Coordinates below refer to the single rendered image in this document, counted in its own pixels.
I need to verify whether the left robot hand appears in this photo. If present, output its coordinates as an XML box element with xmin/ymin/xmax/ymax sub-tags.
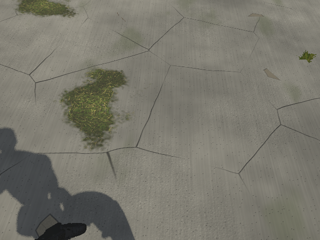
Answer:
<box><xmin>35</xmin><ymin>222</ymin><xmax>87</xmax><ymax>240</ymax></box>

